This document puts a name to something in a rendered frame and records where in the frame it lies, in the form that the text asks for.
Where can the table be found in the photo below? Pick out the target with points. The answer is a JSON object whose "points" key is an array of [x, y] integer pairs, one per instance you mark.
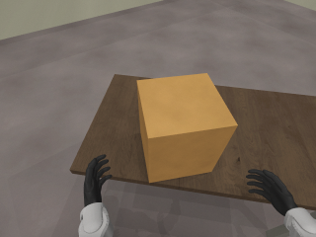
{"points": [[276, 132]]}

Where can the right robot hand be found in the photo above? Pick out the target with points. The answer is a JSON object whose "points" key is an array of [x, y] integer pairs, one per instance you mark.
{"points": [[273, 189]]}

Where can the left robot hand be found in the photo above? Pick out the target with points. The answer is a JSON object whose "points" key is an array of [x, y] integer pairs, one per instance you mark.
{"points": [[93, 184]]}

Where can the right robot forearm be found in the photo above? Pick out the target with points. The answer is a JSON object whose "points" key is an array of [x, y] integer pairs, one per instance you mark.
{"points": [[300, 223]]}

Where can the left robot forearm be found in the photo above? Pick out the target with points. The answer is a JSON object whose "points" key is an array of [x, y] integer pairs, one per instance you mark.
{"points": [[95, 221]]}

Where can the carton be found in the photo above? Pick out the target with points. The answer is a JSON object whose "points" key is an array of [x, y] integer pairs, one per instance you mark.
{"points": [[184, 125]]}

